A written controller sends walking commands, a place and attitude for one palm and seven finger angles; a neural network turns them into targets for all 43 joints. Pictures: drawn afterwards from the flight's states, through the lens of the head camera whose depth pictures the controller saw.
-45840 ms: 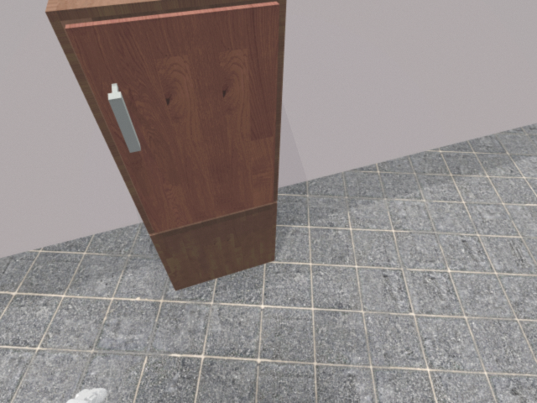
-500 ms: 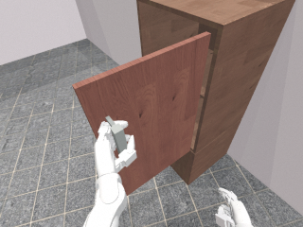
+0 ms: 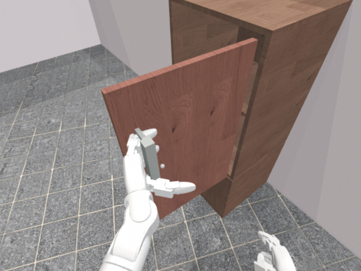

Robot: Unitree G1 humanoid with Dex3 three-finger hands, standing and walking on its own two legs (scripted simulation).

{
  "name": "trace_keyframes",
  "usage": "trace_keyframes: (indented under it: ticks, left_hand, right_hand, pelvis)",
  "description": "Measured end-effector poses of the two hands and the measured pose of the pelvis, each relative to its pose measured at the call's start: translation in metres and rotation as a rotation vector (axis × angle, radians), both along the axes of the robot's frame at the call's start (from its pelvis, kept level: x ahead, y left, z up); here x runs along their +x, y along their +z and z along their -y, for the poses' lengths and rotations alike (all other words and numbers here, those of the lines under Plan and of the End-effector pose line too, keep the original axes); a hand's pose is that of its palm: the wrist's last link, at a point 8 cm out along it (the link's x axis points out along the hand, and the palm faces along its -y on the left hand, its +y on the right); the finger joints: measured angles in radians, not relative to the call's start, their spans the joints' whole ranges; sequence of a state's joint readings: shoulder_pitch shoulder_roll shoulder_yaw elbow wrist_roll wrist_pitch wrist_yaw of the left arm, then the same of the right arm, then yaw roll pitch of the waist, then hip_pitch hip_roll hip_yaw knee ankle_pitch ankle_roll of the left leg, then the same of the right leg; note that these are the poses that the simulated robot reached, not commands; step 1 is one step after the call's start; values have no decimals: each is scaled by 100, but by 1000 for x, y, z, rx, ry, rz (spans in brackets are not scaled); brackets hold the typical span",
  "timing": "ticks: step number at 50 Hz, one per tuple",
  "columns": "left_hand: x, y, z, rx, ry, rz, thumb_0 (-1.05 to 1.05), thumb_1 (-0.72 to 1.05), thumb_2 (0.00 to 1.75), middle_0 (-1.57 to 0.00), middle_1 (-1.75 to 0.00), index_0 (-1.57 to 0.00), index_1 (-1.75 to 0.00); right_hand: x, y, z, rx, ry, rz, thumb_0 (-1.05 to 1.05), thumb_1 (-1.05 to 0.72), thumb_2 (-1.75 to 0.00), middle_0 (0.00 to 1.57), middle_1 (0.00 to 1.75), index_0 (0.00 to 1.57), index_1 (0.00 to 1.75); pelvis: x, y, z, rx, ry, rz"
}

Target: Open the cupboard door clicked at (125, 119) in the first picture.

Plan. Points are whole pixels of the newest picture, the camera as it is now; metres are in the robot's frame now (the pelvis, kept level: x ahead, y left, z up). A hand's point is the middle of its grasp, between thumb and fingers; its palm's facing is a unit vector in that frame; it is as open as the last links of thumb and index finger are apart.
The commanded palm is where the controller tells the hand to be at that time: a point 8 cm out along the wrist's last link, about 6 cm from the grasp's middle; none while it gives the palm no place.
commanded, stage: open thumb and fingers to let go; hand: left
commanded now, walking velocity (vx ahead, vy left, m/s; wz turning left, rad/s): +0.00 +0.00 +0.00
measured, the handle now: (146, 154) +0.35 +0.11 +0.09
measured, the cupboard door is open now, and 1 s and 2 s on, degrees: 87 88 88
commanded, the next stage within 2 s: slide the hand sideways off the handle in 0.14 s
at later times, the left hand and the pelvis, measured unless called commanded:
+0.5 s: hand (153, 178) +0.28 +0.08 +0.09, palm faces -0.18 -0.98 -0.03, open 16.2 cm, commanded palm +0.26 +0.12 +0.09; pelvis +0.00 +0.02 -0.01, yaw +0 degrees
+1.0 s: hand (136, 196) +0.24 +0.11 +0.09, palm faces -0.08 -1.00 -0.05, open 16.1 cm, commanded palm +0.21 +0.18 +0.09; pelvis +0.04 +0.00 -0.01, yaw -1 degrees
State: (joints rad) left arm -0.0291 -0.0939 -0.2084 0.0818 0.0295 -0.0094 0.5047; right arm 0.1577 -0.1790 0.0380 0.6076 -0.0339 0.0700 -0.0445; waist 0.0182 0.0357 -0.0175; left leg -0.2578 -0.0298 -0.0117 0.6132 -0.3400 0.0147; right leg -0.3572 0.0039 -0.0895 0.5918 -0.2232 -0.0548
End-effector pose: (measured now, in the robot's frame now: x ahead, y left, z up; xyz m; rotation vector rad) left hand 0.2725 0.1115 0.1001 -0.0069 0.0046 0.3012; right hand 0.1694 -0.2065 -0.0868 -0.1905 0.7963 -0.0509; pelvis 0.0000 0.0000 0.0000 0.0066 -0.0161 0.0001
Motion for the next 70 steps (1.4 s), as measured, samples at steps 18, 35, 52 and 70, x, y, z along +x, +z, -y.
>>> trace_keyframes:
  ticks: [18,35,52,70]
  left_hand:
    - [-2,-5,-19,111,-261,36,-1,-50,30,-35,-55,-27,-57]
    - [-9,-5,-20,25,-453,24,-1,-50,30,-21,-35,-18,-38]
    - [-53,-11,-62,56,-366,-40,-1,-50,30,-20,-32,-20,-33]
    - [-76,-13,-107,75,-351,-20,-1,-50,30,-16,-30,-15,-30]
  right_hand:
    - [3,0,-20,3,34,10,1,-91,-90,20,30,21,30]
    - [7,6,-17,45,21,122,1,-91,-90,20,30,21,30]
    - [37,14,12,16,-2,186,1,-91,-90,20,30,20,30]
    - [31,13,16,-7,5,255,1,-91,-90,20,30,21,30]
  pelvis:
    - [-1,-4,-14,0,7,-2]
    - [12,-7,-16,1,-19,-27]
    - [36,-8,2,-8,-18,-61]
    - [28,-15,2,-20,6,-71]
